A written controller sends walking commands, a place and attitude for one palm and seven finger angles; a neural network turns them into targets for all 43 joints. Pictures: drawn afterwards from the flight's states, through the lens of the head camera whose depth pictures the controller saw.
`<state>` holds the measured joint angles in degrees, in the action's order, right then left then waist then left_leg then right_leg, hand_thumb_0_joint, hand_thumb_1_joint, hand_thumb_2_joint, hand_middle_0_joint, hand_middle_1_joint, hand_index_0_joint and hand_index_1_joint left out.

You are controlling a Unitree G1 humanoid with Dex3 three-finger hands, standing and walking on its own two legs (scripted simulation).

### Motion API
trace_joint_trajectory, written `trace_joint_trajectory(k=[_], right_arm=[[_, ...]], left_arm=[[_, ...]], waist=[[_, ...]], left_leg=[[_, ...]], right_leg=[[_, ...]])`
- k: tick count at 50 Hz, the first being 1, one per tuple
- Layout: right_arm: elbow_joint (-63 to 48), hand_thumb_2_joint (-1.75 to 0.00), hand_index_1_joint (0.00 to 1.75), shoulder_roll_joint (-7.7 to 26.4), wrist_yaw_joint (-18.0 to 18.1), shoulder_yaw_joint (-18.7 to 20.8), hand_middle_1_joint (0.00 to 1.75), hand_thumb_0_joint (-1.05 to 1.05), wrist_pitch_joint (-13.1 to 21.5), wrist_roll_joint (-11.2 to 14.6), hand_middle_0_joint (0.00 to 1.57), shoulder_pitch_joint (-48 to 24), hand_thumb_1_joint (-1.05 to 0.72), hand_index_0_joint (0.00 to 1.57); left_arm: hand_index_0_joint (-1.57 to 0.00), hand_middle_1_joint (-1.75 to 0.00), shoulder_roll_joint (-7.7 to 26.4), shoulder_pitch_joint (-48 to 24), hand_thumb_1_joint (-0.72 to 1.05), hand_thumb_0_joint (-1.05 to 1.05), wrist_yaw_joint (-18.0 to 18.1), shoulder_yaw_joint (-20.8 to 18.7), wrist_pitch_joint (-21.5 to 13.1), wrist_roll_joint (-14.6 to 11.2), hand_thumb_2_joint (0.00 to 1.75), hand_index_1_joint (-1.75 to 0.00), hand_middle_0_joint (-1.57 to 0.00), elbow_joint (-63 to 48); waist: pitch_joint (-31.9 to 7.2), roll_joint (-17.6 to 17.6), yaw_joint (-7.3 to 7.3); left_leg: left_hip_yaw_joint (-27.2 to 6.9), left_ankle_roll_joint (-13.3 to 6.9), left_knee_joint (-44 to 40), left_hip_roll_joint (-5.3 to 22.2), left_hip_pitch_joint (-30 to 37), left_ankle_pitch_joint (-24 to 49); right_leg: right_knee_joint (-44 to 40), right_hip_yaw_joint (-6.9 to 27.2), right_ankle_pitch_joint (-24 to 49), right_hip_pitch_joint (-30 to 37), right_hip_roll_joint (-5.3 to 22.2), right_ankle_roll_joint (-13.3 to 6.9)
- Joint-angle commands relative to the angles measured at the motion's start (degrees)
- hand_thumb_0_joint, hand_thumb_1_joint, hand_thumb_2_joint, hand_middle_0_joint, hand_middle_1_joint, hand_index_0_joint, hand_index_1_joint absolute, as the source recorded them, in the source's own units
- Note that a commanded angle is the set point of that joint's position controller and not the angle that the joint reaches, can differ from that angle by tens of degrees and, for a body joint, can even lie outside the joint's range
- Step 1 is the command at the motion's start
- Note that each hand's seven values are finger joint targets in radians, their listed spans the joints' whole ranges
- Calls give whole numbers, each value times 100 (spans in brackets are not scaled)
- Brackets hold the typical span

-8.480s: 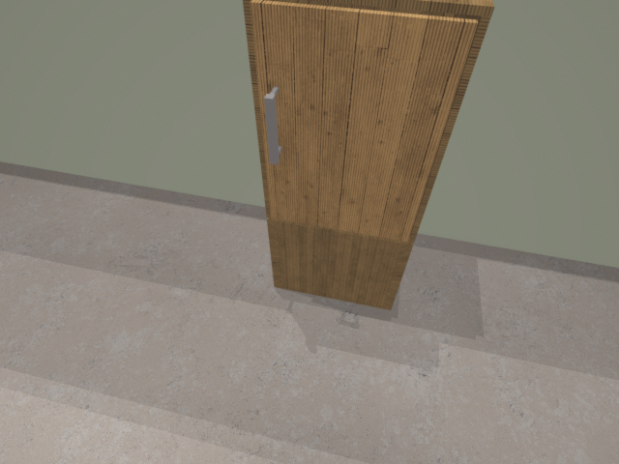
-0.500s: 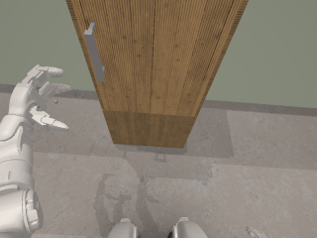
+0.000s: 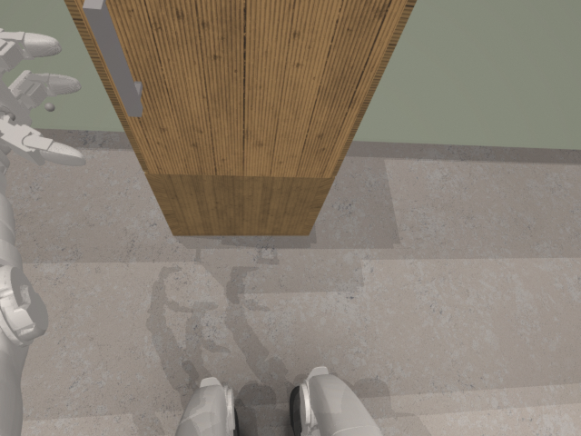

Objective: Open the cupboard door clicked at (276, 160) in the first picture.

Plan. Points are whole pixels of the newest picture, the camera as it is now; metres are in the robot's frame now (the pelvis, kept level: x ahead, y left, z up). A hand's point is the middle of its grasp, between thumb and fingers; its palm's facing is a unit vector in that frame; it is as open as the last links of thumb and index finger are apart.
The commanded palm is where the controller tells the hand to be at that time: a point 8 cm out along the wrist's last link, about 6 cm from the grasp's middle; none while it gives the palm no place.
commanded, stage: move the hooked fingers beside the handle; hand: left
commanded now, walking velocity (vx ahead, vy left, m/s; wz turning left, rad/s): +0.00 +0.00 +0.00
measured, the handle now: (120, 55) +0.61 +0.19 +0.07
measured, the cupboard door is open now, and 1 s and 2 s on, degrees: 0 0 0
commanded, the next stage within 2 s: slide the fingers in behind the handle in 1.06 s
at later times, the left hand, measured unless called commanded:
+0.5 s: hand (74, 82) +0.55 +0.24 +0.08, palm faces -0.05 -1.00 -0.01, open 14.0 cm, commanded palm +0.54 +0.28 +0.08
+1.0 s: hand (63, 83) +0.55 +0.25 +0.09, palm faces -0.05 -1.00 +0.00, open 14.0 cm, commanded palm +0.54 +0.28 +0.08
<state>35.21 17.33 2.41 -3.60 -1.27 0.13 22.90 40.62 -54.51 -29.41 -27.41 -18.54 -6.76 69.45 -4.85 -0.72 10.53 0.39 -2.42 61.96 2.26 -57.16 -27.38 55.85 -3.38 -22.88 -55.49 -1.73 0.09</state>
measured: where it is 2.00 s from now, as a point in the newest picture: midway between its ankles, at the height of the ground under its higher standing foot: outside the picture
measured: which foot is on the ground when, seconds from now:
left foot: down 0.00-1.00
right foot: down 0.00-1.00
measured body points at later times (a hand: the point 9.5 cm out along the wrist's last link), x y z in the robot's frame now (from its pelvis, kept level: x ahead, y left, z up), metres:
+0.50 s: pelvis +0.01 +0.01 +0.00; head +0.18 +0.03 +0.42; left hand +0.55 +0.29 +0.09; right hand -0.03 -0.25 -0.09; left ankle +0.01 +0.09 -0.66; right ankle +0.03 -0.13 -0.66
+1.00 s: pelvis +0.01 +0.00 +0.00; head +0.17 +0.04 +0.41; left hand +0.54 +0.30 +0.09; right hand +0.00 -0.27 -0.09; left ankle +0.01 +0.09 -0.66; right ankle +0.03 -0.13 -0.66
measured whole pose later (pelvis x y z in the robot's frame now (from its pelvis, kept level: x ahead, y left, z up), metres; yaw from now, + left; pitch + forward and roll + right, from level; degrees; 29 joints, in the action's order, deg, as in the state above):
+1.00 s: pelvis +0.01 +0.00 +0.00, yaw -1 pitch +25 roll -6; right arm 33.5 16.9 1.0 -4.4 -5.2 -0.8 22.4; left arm 43.7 -61.1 -26.7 -27.3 -18.1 -3.8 72.2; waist -4.8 -1.3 13.0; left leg -0.7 -2.4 63.8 3.0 -60.9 -28.5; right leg 55.9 -4.3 -23.2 -58.3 -2.6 0.1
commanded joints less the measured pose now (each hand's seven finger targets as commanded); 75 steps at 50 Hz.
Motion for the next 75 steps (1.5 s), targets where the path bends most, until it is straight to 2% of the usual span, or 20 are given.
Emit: trace_joint_trajectory(k=[1,3,7,13,16,18,23,24,27,28,31,35,42,50,57,64,67,68,72,75], right_arm=[[-257,-90,30,1107,63,382,30,0,-35,-50,20,1081,-90,20],[-250,-90,30,1108,43,363,30,0,-91,-51,20,1110,-90,20],[-238,-90,30,1132,32,352,30,0,-167,-85,20,1234,-90,20],[-152,-90,30,1120,-15,327,30,0,-266,-139,20,1391,-90,20],[-254,-90,30,1143,-32,320,30,0,-310,-150,20,1466,-90,20],[-284,-90,30,1099,-66,324,30,0,-361,-147,20,1452,-90,20],[-349,-90,30,1132,-67,361,30,0,-404,-156,20,1451,-90,20],[-368,-90,30,1125,-69,369,30,0,-395,-157,20,1444,-90,20],[-341,-90,30,1089,-108,396,30,0,-405,-153,20,1429,-90,20],[-323,-90,30,1090,-115,391,30,0,-414,-147,20,1418,-90,20],[-286,-90,30,1067,-108,359,30,0,-462,-98,20,1391,-90,20],[-292,-90,30,1095,-27,301,30,0,-459,-51,20,1321,-90,20],[-196,-90,30,1102,-28,336,30,0,-352,-133,20,1321,-90,20],[-296,-90,30,1085,-65,312,30,0,-431,-90,20,1285,-90,20],[-244,-90,30,1097,-54,319,30,0,-390,-109,20,1291,-90,20],[-206,-90,30,1055,-87,310,30,0,-376,-105,20,1331,-90,20],[-217,-90,30,1085,-74,328,30,0,-365,-112,20,1375,-90,20],[-197,-90,30,1059,-67,317,30,0,-356,-112,20,1358,-90,20],[-186,-90,30,1067,-97,331,30,0,-301,-158,20,1371,-90,20],[-180,-90,30,1029,-143,344,30,0,-285,-187,20,1364,-90,20]], left_arm=[[-30,-120,1909,-2500,-50,0,158,-262,-387,-21,30,-120,-30,-1104],[-30,-120,1892,-2669,-50,0,205,-227,-318,25,30,-120,-30,-880],[-30,-120,1991,-3039,-50,0,247,-178,-296,145,30,-120,-30,-984],[-30,-120,1916,-3445,-50,0,357,-95,-259,239,30,-120,-30,-733],[-30,-120,2073,-2872,-50,0,371,-306,-194,253,30,-120,-30,-606],[-30,-120,1752,-2709,-50,0,364,-58,-118,290,30,-120,-30,-596],[-30,-120,2284,-2996,-50,0,447,-497,-294,220,30,-120,-30,-1120],[-30,-120,2452,-2983,-50,0,458,-623,-356,229,30,-120,-30,-1252],[-30,-120,2339,-2935,-50,0,444,-584,-519,191,30,-120,-30,-1647],[-30,-120,2292,-2766,-50,0,443,-562,-496,204,30,-120,-30,-1484],[-30,-120,1884,-2627,-50,0,361,-248,-307,155,30,-120,-30,-1026],[-30,-120,1763,-2732,-50,0,241,71,-17,205,30,-120,-30,-476],[-30,-120,1974,-3259,-50,0,225,-164,-503,65,30,-120,-30,-1141],[-30,-120,1999,-2792,-50,0,348,-170,-183,226,30,-120,-30,-860],[-30,-120,2112,-3158,-50,0,400,-300,-380,126,30,-120,-30,-1115],[-30,-120,1368,-2952,-50,0,393,239,-203,160,30,-120,-30,-755],[-30,-120,1549,-2998,-50,0,459,35,-213,131,30,-120,-30,-789],[-30,-120,1388,-3139,-50,0,489,177,-211,135,30,-120,-30,-734],[-30,-120,1667,-3252,-50,0,686,-77,-411,192,30,-120,-30,-1006],[-30,-120,1462,-3406,-50,0,830,57,-514,272,30,-120,-30,-1184]], waist=[[-2932,-1180,23],[-2769,-1016,105],[-2955,-1343,198],[-3001,-1405,380],[-3042,-1305,203],[-3000,-1339,228],[-3269,-1112,211],[-3392,-1254,139],[-3732,-1688,69],[-3560,-1604,60],[-2919,-1306,211],[-2272,-969,390],[-3313,-1579,309],[-3087,-1409,211],[-3170,-1320,293],[-2701,-1353,348],[-2876,-1174,323],[-2718,-1188,404],[-3017,-1341,299],[-3136,-1498,297]], left_leg=[[-517,151,-676,40,2530,2784],[-513,130,-680,42,2328,2572],[-565,168,-651,78,2613,2867],[-646,201,-532,118,2728,3107],[-631,195,-602,101,2654,3228],[-573,191,-585,114,2703,3331],[-510,118,-554,93,2476,3116],[-479,125,-560,75,2479,3135],[-524,204,-538,94,3038,3691],[-549,223,-548,109,3036,3724],[-468,123,-607,80,2680,3246],[-400,36,-671,39,1960,2354],[-562,173,-417,83,2775,3174],[-515,131,-449,62,2496,3104],[-551,130,-466,81,2528,2962],[-609,161,-602,94,2594,2721],[-607,142,-599,83,2534,2674],[-606,135,-603,81,2466,2595],[-606,154,-565,65,2543,2563],[-634,186,-540,61,2686,2693]], right_leg=[[-442,86,1443,792,-151,-168],[-481,87,1362,794,-161,-134],[-457,54,1438,598,-167,-145],[-445,10,1462,331,-198,-138],[-431,-23,1561,564,-210,-164],[-467,-14,1621,481,-213,-134],[-454,58,1839,936,-238,-120],[-446,84,1914,1082,-233,-130],[-429,66,2084,1009,-255,-155],[-458,38,2011,928,-261,-154],[-583,39,1886,890,-274,-134],[-668,82,1514,808,-234,-101],[-404,53,1743,601,-234,-166],[-419,29,1777,712,-237,-133],[-440,38,1714,752,-254,-134],[-531,-46,1327,336,-251,-139],[-508,-35,1344,454,-246,-142],[-523,-32,1307,372,-237,-140],[-463,-6,1260,427,-226,-158],[-421,-14,1297,406,-226,-159]])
